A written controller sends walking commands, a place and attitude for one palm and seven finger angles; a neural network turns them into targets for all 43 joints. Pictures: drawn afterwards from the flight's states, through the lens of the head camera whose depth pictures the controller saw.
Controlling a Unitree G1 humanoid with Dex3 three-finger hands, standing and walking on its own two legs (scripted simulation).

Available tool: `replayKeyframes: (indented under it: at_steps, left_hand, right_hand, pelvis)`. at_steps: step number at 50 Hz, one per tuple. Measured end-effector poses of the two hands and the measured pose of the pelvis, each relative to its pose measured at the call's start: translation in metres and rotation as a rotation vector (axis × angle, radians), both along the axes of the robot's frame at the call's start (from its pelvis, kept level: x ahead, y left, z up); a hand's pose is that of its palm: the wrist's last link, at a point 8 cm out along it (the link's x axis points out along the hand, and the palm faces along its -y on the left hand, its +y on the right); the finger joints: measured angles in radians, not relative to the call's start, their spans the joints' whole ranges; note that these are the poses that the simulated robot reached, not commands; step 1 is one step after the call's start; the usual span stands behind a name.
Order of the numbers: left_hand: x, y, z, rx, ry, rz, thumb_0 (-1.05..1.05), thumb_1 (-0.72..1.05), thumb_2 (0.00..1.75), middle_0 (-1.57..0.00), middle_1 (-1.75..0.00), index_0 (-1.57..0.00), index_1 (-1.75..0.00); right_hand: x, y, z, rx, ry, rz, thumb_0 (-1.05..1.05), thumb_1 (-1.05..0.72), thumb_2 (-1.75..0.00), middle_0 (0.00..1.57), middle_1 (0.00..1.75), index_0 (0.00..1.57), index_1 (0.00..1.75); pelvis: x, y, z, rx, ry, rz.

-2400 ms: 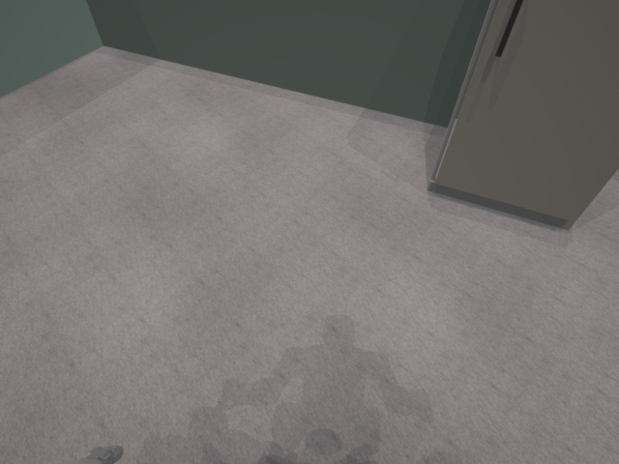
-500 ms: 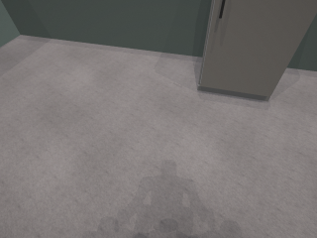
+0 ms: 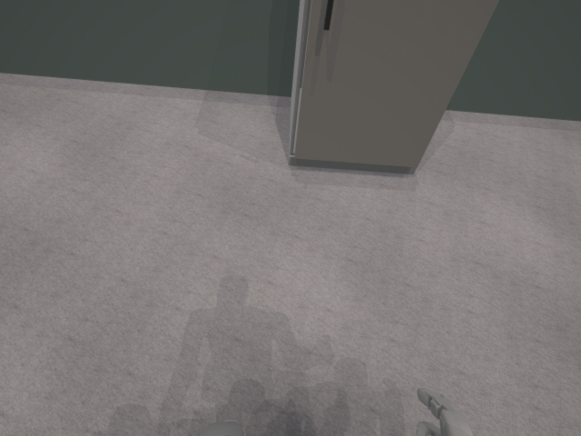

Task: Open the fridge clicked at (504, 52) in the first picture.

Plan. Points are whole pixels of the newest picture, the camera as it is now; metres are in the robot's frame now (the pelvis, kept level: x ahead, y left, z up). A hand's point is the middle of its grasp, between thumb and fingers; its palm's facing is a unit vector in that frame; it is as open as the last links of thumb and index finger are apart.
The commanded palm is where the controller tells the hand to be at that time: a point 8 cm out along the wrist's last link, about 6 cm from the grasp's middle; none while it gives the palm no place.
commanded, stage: walk to a spot facing it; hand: left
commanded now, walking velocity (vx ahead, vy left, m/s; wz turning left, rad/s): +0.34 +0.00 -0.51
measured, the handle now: out of the picture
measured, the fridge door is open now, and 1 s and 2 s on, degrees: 0 0 0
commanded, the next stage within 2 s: turn to face it in 1.26 s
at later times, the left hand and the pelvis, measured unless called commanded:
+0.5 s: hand (270, 277) +0.41 +0.08 -0.15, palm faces -0.39 -0.91 -0.15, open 7.4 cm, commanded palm none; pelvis +0.20 -0.02 +0.00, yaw -16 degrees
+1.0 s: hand (241, 252) +0.47 +0.16 -0.17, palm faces -0.35 -0.92 -0.20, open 7.4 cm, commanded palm none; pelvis +0.41 -0.04 +0.01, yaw -26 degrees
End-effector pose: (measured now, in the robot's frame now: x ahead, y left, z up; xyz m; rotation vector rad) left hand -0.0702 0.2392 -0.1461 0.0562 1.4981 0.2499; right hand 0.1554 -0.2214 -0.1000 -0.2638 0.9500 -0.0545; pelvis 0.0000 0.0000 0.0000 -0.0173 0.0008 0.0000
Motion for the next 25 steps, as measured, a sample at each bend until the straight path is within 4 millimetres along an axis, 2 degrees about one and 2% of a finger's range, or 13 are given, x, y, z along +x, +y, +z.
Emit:
replayKeyframes:
  at_steps: [3,6,8,11,15,19,22,25]
  left_hand:
    - [0.069,0.029,0.005,0.016,-0.079,-0.09,0.01,0.9,0.9,-0.2,-0.3,-0.2,-0.3]
    - [0.145,0.045,0.017,0.032,-0.188,-0.167,0.01,0.91,0.9,-0.19,-0.3,-0.2,-0.3]
    - [0.194,0.049,0.025,0.037,-0.254,-0.216,0.01,0.91,0.9,-0.19,-0.3,-0.19,-0.3]
    - [0.26,0.043,0.035,0.032,-0.323,-0.291,0.0,0.91,0.9,-0.19,-0.3,-0.19,-0.3]
    - [0.336,0.018,0.04,0.002,-0.372,-0.392,0.0,0.91,0.9,-0.19,-0.3,-0.19,-0.3]
    - [0.405,-0.025,0.037,-0.045,-0.396,-0.493,0.0,0.91,0.9,-0.19,-0.3,-0.19,-0.3]
    - [0.453,-0.066,0.031,-0.082,-0.415,-0.565,0.0,0.91,0.9,-0.19,-0.3,-0.19,-0.3]
    - [0.493,-0.104,0.022,-0.108,-0.459,-0.611,0.0,0.91,0.9,-0.19,-0.3,-0.19,-0.3]
  right_hand:
    - [-0.019,0.003,0.005,-0.005,0.044,-0.084,0.01,-0.91,-0.9,0.2,0.3,0.2,0.3]
    - [-0.05,0.005,0.005,-0.01,0.139,-0.175,0.0,-0.9,-0.9,0.2,0.3,0.2,0.3]
    - [-0.073,0.004,0.004,-0.018,0.207,-0.246,0.0,-0.91,-0.9,0.2,0.3,0.2,0.3]
    - [-0.108,0.005,0.003,-0.019,0.316,-0.34,0.0,-0.92,-0.9,0.2,0.3,0.2,0.3]
    - [-0.147,0.015,0.002,-0.001,0.46,-0.449,0.0,-0.92,-0.9,0.2,0.3,0.2,0.3]
    - [-0.173,0.032,0.003,0.042,0.595,-0.541,0.01,-0.91,-0.9,0.2,0.3,0.2,0.3]
    - [-0.179,0.044,0.001,0.092,0.687,-0.6,0.01,-0.91,-0.9,0.2,0.3,0.2,0.3]
    - [-0.172,0.05,-0.007,0.151,0.76,-0.642,0.01,-0.91,-0.9,0.2,0.3,0.2,0.3]
  pelvis:
    - [0.019,0.01,0.009,-0.002,-0.007,-0.045]
    - [0.039,0.018,0.018,-0.006,-0.003,-0.082]
    - [0.052,0.023,0.021,-0.006,0.002,-0.106]
    - [0.074,0.027,0.024,-0.002,0.006,-0.142]
    - [0.105,0.026,0.024,0.001,0.007,-0.185]
    - [0.139,0.016,0.019,0.003,0.009,-0.225]
    - [0.167,0.003,0.013,0.002,0.014,-0.253]
    - [0.198,-0.018,0.0,0.007,0.013,-0.273]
